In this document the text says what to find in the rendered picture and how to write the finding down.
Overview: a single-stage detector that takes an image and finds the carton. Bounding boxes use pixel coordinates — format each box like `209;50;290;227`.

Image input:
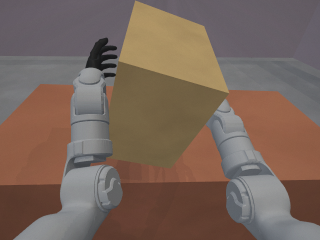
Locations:
106;0;229;169

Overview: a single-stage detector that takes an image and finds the left robot forearm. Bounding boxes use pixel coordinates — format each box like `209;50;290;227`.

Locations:
60;67;113;203

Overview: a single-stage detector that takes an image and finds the right robot forearm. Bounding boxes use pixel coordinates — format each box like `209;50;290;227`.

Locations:
205;99;291;211

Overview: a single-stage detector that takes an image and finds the robot left hand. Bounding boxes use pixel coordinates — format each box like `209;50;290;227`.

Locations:
85;37;118;78

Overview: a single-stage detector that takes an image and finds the robot right upper arm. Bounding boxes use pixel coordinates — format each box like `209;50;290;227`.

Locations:
226;174;320;240

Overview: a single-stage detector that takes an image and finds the pedestal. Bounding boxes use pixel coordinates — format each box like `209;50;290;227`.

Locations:
0;84;320;240

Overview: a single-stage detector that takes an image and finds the robot left upper arm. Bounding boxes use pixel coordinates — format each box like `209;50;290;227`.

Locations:
13;164;123;240

